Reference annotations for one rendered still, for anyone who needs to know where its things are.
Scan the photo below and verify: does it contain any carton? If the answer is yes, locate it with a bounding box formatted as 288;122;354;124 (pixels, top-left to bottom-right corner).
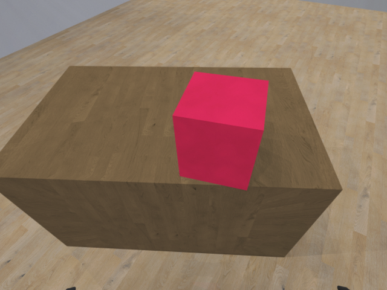
172;72;268;190

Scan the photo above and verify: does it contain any pedestal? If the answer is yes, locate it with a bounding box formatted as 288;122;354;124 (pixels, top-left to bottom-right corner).
0;66;343;257

